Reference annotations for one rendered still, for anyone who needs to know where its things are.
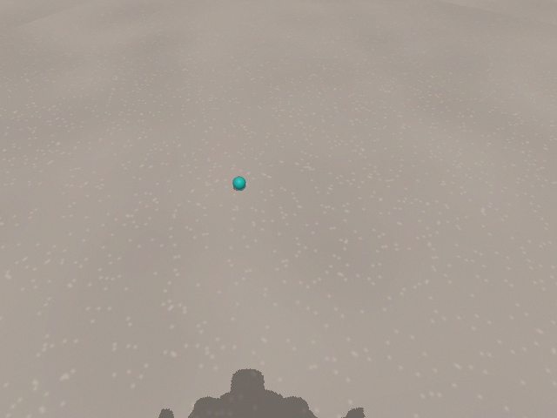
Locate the ball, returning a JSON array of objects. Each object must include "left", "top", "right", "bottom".
[{"left": 232, "top": 177, "right": 245, "bottom": 189}]

